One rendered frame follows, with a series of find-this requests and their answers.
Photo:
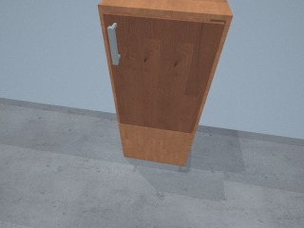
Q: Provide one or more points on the cupboard door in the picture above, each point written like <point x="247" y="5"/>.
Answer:
<point x="163" y="70"/>

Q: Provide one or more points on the handle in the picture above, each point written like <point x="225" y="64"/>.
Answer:
<point x="115" y="56"/>

